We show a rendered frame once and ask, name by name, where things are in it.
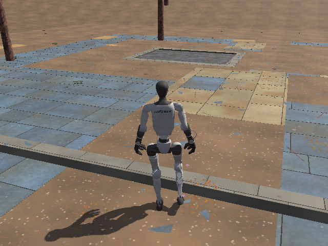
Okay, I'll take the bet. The robot left forearm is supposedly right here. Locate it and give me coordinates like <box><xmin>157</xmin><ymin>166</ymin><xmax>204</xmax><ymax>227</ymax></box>
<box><xmin>135</xmin><ymin>125</ymin><xmax>144</xmax><ymax>146</ymax></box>

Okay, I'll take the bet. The robot left hand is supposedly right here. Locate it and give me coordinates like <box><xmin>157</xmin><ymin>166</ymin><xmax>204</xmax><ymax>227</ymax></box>
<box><xmin>134</xmin><ymin>144</ymin><xmax>146</xmax><ymax>155</ymax></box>

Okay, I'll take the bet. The robot right hand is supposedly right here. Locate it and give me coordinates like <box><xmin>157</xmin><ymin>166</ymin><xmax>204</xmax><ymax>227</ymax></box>
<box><xmin>184</xmin><ymin>142</ymin><xmax>196</xmax><ymax>154</ymax></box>

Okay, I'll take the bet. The robot right upper arm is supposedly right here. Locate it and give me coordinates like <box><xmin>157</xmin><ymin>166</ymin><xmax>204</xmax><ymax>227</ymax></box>
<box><xmin>173</xmin><ymin>102</ymin><xmax>189</xmax><ymax>131</ymax></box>

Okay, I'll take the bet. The right robot shin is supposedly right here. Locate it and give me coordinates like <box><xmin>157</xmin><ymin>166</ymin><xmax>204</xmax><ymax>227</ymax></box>
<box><xmin>175</xmin><ymin>163</ymin><xmax>183</xmax><ymax>198</ymax></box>

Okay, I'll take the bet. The robot right forearm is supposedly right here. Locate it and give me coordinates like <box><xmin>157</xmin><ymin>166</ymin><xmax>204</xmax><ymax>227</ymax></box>
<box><xmin>184</xmin><ymin>123</ymin><xmax>195</xmax><ymax>144</ymax></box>

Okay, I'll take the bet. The robot left upper arm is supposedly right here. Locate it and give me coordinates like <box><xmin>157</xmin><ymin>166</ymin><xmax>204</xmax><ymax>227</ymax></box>
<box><xmin>139</xmin><ymin>104</ymin><xmax>152</xmax><ymax>132</ymax></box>

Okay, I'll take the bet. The left robot thigh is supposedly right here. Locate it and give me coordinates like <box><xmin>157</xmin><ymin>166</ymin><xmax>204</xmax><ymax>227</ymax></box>
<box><xmin>147</xmin><ymin>143</ymin><xmax>161</xmax><ymax>179</ymax></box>

